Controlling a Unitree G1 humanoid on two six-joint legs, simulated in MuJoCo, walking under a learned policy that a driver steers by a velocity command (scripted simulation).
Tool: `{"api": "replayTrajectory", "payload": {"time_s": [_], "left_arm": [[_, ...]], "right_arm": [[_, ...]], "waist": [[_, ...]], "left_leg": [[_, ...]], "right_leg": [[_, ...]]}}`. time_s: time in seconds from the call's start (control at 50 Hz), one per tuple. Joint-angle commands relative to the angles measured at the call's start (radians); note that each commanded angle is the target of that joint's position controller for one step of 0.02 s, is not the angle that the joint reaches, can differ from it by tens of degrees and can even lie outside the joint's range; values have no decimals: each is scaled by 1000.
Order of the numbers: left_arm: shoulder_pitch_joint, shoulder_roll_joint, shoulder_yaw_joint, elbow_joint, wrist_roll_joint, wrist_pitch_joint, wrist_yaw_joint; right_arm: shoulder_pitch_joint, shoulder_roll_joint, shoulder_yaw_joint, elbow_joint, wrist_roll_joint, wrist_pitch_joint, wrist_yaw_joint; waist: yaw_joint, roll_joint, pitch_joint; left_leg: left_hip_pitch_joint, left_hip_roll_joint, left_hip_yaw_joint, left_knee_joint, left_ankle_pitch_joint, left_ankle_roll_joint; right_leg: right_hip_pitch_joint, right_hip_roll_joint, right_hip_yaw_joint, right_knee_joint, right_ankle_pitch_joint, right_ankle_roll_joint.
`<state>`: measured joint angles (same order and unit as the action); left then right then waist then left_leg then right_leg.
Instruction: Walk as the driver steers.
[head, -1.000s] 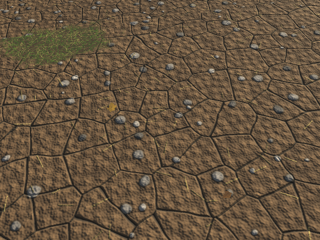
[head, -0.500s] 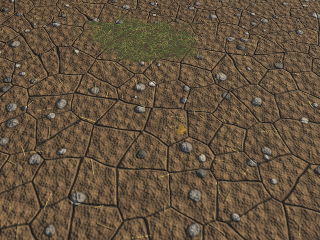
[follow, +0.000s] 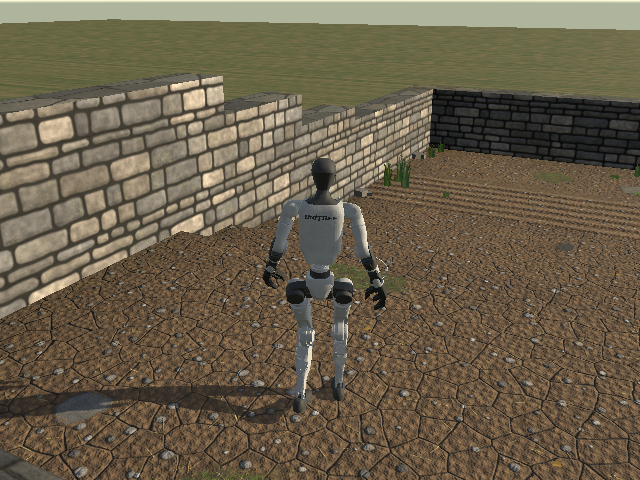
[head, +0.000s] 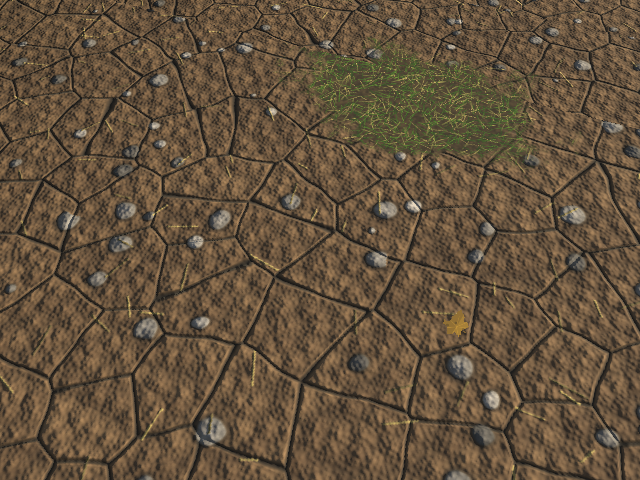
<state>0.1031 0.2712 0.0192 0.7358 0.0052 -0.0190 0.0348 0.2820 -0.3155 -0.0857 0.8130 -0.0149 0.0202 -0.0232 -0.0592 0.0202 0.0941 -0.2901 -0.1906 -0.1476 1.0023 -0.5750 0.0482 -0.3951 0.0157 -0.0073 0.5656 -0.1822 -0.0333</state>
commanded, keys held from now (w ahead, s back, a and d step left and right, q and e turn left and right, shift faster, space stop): e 0.76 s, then w+e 0.18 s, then w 0.06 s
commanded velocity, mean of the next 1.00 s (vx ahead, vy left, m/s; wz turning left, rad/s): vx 0.06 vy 0.00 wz -0.33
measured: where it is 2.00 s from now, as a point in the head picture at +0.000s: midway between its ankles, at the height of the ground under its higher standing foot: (471, 458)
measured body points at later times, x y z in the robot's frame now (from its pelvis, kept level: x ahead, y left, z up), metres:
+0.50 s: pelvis +0.01 +0.00 +0.02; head +0.03 +0.02 +0.47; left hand +0.13 +0.27 -0.11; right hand +0.07 -0.28 -0.09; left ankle +0.00 +0.11 -0.72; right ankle -0.02 -0.10 -0.66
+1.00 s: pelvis +0.01 -0.04 +0.02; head +0.03 -0.06 +0.47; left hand +0.20 +0.19 -0.09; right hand +0.00 -0.35 -0.09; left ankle +0.11 +0.08 -0.68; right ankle -0.05 -0.10 -0.72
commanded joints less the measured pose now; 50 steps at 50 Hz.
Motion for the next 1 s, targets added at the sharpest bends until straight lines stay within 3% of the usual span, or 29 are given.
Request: {"api": "replayTrajectory", "payload": {"time_s": [0.02, 0.04, 0.06, 0.12, 0.16, 0.2, 0.24, 0.28, 0.3, 0.32, 0.34, 0.36, 0.38, 0.42, 0.46, 0.54, 0.6, 0.64, 0.66, 0.68, 0.7, 0.72, 0.74, 0.76, 0.8, 0.86, 0.9, 1.0], "left_arm": [[62, 83, 17, -61, 0, 23, 6], [37, 81, 13, -57, 13, 23, 5], [39, 90, 14, -45, 23, 20, 1], [40, 73, 0, -9, 19, -1, -14], [76, 123, 16, 7, 17, 4, -25], [112, 171, 38, 16, 17, 23, -38], [110, 185, 51, 14, 12, 41, -45], [102, 175, 56, 12, 1, 56, -43], [108, 148, 53, 5, -5, 55, -42], [83, 91, 41, -30, -20, 48, -45], [60, 107, 49, -33, -10, 46, -38], [91, 140, 65, -13, 10, 52, -35], [153, 134, 72, 16, 8, 59, -36], [200, 122, 76, 34, 17, 74, -39], [169, 106, 70, 22, 15, 80, -53], [84, 78, 54, -31, 3, 91, -75], [82, 92, 57, -51, -7, 91, -74], [119, 86, 57, -48, -3, 81, -69], [139, 96, 59, -45, 8, 69, -61], [174, 185, 79, -45, 23, 53, -51], [217, 342, 115, -53, 10, 45, -55], [297, 305, 117, -28, -4, 44, -53], [239, 242, 99, -31, -4, 49, -47], [152, 197, 85, -46, -1, 57, -40], [116, 167, 77, -58, -4, 62, -34], [167, 176, 81, -45, 2, 52, -45], [203, 187, 85, -32, 7, 41, -46], [255, 190, 85, -11, 16, 12, -45]], "right_arm": [[69, -104, -20, -40, -20, 27, 7], [36, -84, -15, -52, -11, 36, 17], [47, -64, -6, -44, -6, 41, 25], [67, -11, 25, -23, -5, 46, 27], [15, -15, 36, -25, -9, 51, 13], [-20, -39, 37, -31, 1, 50, 3], [-10, -42, 39, -26, 8, 37, -3], [30, -41, 40, -13, 6, 15, -13], [31, -83, 34, -20, -6, 3, -20], [16, -163, 16, -34, -17, 0, -28], [-48, -179, 6, -44, -18, 2, -26], [-93, -122, 21, -61, -23, -3, -25], [-143, -72, 35, -74, -15, -8, -27], [-166, -54, 41, -85, -8, -15, -32], [-120, -60, 38, -79, -8, -14, -30], [-52, -104, 19, -61, -10, -9, -19], [-55, -139, 3, -59, -12, -7, -4], [-78, -149, -4, -60, -2, -5, 1], [-68, -147, -6, -54, 2, -6, 1], [-41, -111, 1, -67, -4, -6, 4], [-101, -23, 28, -143, -7, 4, -3], [-145, -62, 25, -139, -13, 17, -14], [-139, -69, 20, -127, 1, 21, -10], [-130, -77, 17, -113, 8, 15, -4], [-101, -107, 8, -102, -22, 6, 16], [-128, -90, 10, -111, -25, 3, 41], [-162, -80, 14, -120, -25, -6, 44], [-210, -61, 26, -131, -21, -35, 47]], "waist": [[33, -95, -173], [29, -137, -123], [28, -156, -116], [3, -162, -143], [38, -201, -135], [61, -207, -127], [49, -191, -121], [23, -167, -116], [27, -100, -121], [32, 87, -112], [25, 202, -55], [55, 118, -41], [100, 74, -51], [121, 97, -74], [84, 113, -88], [23, 146, -108], [21, 168, -119], [58, 147, -125], [83, 96, -132], [88, -99, -156], [97, -322, -131], [153, -190, -169], [113, -136, -112], [78, -108, -67], [64, -147, -104], [85, -134, -83], [102, -134, -53], [129, -138, -52]], "left_leg": [[-157, 87, 20, 260, 33, -47], [-138, 90, 16, 210, 74, -59], [-100, 77, 21, 181, 103, -65], [6, 98, 68, -97, 123, -69], [23, 111, 122, -236, 99, -65], [32, 106, 129, -316, 124, -56], [73, 106, 137, -422, 185, -40], [188, 113, 130, -614, 282, -4], [254, 203, 42, -683, 257, 23], [262, 378, -163, -764, 155, 97], [100, 536, -271, -833, 242, 188], [42, 540, -212, -800, 450, 216], [34, 495, -122, -767, 599, 201], [114, 433, 3, -714, 786, 164], [215, 415, 55, -674, 870, 158], [279, 449, 79, -625, 874, 156], [253, 468, 94, -578, 899, 142], [210, 455, 134, -498, 848, 102], [146, 431, 174, -418, 733, 49], [-31, 358, 248, -203, 458, -21], [-295, 166, 265, -49, -73, -79], [-287, 197, 131, 102, -96, -76], [-302, 216, 110, 143, -15, -72], [-296, 232, 98, 110, 77, -71], [-272, 230, 113, 65, 181, -77], [-317, 218, 120, -12, 239, -87], [-343, 215, 118, -92, 257, -97], [-291, 209, 126, -274, 298, -94]], "right_leg": [[218, -338, 357, -248, 390, -222], [151, -270, 286, -279, 287, -191], [118, -230, 233, -289, 293, -179], [113, -174, 176, -298, 248, -148], [145, -174, 229, -299, 176, -160], [153, -186, 292, -300, 85, -169], [133, -187, 339, -299, 27, -156], [53, -159, 352, -280, -42, -99], [-22, -123, 326, -238, -113, -50], [-140, -12, 205, -98, -222, 8], [-130, 97, 41, 160, -312, 20], [-91, 56, 62, 362, -344, 18], [-69, 52, 64, 461, -321, 18], [-105, 35, 48, 543, -267, 31], [-142, 22, 20, 483, -260, 57], [-64, 3, -19, 262, -290, 61], [33, 19, -67, 136, -291, 37], [129, 35, -91, -37, -174, 16], [218, 32, -56, -182, -24, 2], [365, -128, 191, -272, 122, -38], [401, -401, 542, -248, 622, -205], [396, -408, 510, -227, 646, -296], [352, -343, 417, -224, 563, -286], [302, -266, 345, -240, 459, -236], [311, -177, 320, -294, 153, -194], [322, -161, 390, -374, -225, -208], [328, -168, 427, -393, -274, -218], [313, -165, 437, -374, -241, -222]]}}
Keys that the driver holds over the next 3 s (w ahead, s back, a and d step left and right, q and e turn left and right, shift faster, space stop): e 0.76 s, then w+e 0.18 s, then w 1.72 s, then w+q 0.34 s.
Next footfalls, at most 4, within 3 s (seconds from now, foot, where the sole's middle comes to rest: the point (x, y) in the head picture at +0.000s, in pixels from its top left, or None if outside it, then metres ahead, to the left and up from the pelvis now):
0.30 left None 0.04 0.10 -0.76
0.68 right None -0.01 -0.11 -0.76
1.16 left None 0.20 0.01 -0.76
1.64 right None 0.35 -0.33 -0.76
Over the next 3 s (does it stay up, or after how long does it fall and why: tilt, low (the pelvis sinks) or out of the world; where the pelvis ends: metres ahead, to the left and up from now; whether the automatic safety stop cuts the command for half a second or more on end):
stays up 0.86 -0.58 0.02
